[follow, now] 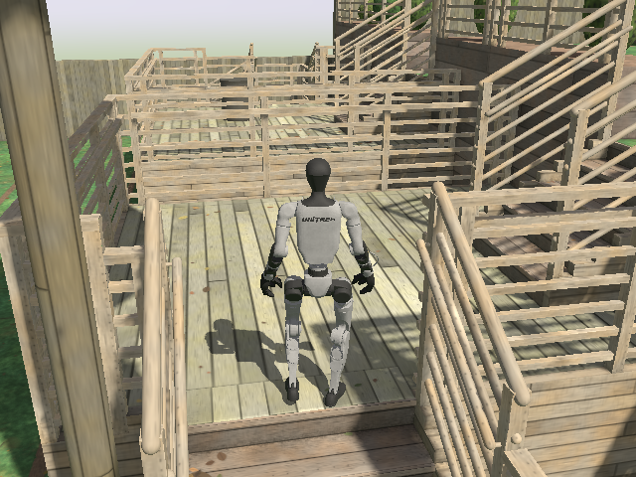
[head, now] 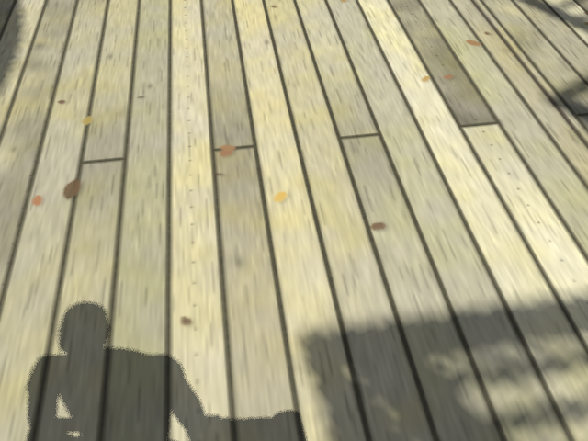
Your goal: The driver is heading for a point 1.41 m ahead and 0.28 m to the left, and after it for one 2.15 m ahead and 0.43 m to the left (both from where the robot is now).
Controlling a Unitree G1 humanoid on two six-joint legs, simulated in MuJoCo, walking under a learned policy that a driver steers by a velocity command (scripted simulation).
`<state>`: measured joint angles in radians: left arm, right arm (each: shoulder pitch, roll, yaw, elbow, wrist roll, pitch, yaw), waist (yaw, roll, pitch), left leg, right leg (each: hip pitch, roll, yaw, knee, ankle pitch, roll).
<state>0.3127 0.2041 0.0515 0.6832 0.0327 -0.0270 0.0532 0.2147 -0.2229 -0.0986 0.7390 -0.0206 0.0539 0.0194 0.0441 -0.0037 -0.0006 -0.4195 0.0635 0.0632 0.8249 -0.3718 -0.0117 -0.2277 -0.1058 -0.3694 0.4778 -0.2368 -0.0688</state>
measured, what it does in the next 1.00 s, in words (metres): walks ahead, turning left: left foot, then right foot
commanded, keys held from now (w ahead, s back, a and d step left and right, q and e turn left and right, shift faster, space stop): q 0.44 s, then w+q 0.10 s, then w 0.40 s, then no key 0.06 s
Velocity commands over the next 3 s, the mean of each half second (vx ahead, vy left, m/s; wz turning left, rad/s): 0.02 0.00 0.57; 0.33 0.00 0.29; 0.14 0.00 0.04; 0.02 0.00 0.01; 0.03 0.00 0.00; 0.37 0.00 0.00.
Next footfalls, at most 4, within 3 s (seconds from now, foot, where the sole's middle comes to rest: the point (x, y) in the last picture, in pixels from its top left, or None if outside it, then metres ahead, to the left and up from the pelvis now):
0.08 left None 0.05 0.13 -0.78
0.52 right None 0.14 -0.08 -0.78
1.00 left None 0.22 0.21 -0.78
1.42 right None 0.41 0.10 -0.78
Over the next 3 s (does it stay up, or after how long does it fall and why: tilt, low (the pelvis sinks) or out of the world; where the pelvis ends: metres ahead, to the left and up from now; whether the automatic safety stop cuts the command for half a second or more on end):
stays up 0.51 0.19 0.01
